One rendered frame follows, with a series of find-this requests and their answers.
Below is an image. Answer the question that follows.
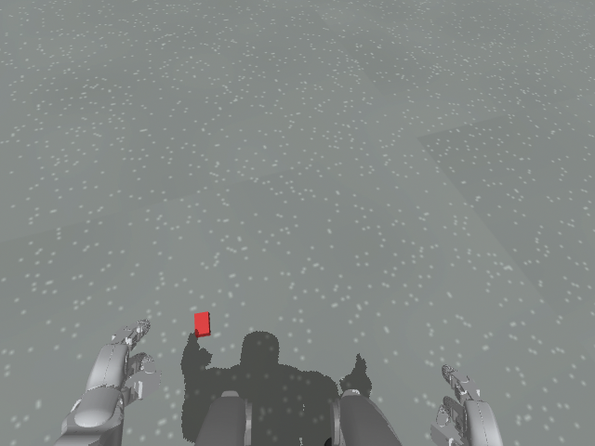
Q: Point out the left robot hand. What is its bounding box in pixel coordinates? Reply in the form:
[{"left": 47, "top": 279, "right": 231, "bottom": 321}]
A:
[{"left": 85, "top": 320, "right": 162, "bottom": 407}]

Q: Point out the right robot hand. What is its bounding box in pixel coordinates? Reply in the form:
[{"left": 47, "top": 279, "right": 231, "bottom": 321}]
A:
[{"left": 430, "top": 365, "right": 503, "bottom": 446}]

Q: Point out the left robot arm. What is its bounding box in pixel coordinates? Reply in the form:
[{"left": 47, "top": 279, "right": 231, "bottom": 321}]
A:
[{"left": 53, "top": 387, "right": 125, "bottom": 446}]

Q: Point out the small box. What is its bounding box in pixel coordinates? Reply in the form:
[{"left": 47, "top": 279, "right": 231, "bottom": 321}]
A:
[{"left": 194, "top": 311, "right": 210, "bottom": 338}]

